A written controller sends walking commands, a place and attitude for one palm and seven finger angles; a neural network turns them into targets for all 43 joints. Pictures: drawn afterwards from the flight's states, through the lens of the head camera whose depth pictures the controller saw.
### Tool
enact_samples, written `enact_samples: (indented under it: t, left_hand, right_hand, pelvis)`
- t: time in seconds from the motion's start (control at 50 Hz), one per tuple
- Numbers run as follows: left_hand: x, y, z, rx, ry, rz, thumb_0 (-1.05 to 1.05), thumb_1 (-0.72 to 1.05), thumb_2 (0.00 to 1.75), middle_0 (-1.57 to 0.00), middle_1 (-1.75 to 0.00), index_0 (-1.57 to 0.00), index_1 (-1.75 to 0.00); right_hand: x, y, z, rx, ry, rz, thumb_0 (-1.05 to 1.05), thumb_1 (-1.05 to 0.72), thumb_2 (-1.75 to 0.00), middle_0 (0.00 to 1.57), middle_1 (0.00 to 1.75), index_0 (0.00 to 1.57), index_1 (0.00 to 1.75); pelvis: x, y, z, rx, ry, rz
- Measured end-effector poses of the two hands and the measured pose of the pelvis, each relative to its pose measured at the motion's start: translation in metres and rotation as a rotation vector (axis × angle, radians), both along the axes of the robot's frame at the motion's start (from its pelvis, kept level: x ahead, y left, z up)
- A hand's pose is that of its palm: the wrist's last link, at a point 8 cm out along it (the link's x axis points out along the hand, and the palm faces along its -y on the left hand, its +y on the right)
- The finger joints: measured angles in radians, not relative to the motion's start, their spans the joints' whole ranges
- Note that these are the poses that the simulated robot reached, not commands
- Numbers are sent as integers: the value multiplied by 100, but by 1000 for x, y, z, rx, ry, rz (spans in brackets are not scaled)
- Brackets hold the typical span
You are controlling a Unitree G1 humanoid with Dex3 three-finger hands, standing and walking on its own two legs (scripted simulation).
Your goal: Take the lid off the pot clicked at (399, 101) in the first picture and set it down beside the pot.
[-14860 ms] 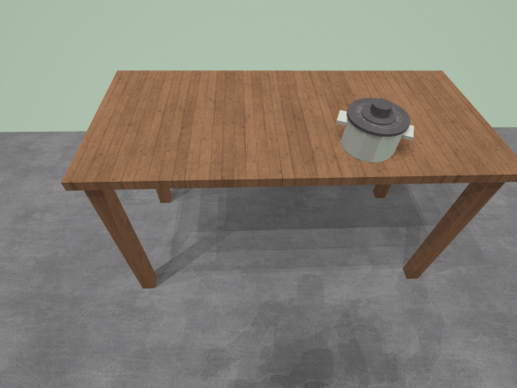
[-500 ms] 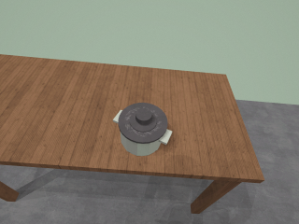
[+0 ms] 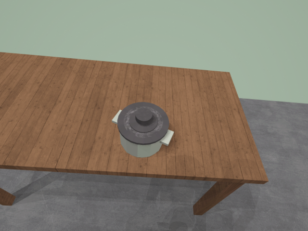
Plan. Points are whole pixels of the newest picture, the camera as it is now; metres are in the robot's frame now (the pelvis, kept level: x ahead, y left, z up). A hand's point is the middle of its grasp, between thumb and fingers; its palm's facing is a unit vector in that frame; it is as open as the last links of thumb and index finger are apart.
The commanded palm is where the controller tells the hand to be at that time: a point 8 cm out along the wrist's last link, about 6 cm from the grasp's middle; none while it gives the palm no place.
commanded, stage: shuffle to correct the standing spot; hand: left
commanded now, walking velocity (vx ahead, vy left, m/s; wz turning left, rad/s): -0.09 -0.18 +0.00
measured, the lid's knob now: (143, 116) +0.43 +0.06 +0.03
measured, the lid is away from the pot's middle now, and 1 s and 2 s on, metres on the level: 0.00 0.00 0.00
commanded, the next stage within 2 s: come to a stop and stand still in 0.18 s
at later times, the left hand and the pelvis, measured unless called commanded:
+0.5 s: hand out of the picture -0.03 +0.09 -0.18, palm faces +0.03 -0.99 -0.14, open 7.4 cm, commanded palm none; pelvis -0.02 -0.07 +0.00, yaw +0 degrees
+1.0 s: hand out of the picture -0.01 +0.21 -0.19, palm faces +0.04 -0.98 -0.18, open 7.4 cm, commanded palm none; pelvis -0.03 +0.03 -0.01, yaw +0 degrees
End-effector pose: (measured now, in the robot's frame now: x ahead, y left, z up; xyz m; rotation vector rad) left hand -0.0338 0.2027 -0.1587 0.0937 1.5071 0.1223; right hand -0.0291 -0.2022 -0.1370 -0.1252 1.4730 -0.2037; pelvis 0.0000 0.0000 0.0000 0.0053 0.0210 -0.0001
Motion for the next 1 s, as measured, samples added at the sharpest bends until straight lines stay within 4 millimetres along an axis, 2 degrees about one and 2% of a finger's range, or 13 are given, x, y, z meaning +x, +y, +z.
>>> enact_samples:
  t: [0.18,0.4,0.5,0.6,0.76,0.84,1.0]
  left_hand:
    - [1,-13,3,31,-21,-10,0,91,90,-19,-30,-20,-30]
    - [-5,-54,3,23,-63,-26,0,91,90,-19,-30,-20,-30]
    - [-5,-67,5,8,-100,-7,0,90,90,-20,-30,-20,-30]
    - [-8,-67,4,-1,-103,18,0,90,90,-20,-30,-20,-30]
    - [-15,-41,-3,-4,-57,22,0,90,90,-20,-30,-20,-30]
    - [-11,-11,-3,13,-61,-9,0,90,90,-20,-30,-20,-30]
    - [16,53,-6,49,-175,-14,0,91,90,-20,-30,-20,-30]
  right_hand:
    - [0,-30,-5,-3,-6,-8,1,-92,-89,20,30,20,30]
    - [3,-77,-6,-13,-57,-5,1,-91,-89,20,30,20,30]
    - [-1,-80,-5,3,-47,16,0,-92,-89,19,30,20,30]
    - [-10,-70,-4,14,0,31,0,-91,-89,19,30,20,30]
    - [-14,-40,-3,10,11,18,0,-91,-89,19,30,20,30]
    - [-7,-25,-6,-18,-52,-8,2,-93,-89,20,30,20,30]
    - [8,9,-1,-53,-139,59,3,-94,-89,20,30,20,30]
  pelvis:
    - [-9,-23,-1,-9,6,-2]
    - [-22,-60,-3,-13,-4,-7]
    - [-18,-67,-1,-28,-17,5]
    - [-15,-65,-1,-42,-20,13]
    - [-13,-39,-4,-57,-16,5]
    - [-17,-13,-7,-55,-21,-8]
    - [-26,33,-9,-53,-32,6]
